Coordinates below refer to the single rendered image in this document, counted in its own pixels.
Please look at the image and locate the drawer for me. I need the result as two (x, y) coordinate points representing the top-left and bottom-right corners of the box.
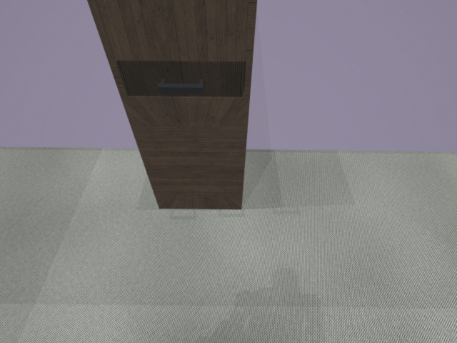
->
(117, 60), (244, 97)

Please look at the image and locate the handle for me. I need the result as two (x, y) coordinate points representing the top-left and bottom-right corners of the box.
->
(158, 79), (204, 94)

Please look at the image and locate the cabinet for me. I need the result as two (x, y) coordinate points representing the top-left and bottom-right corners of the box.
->
(87, 0), (257, 209)

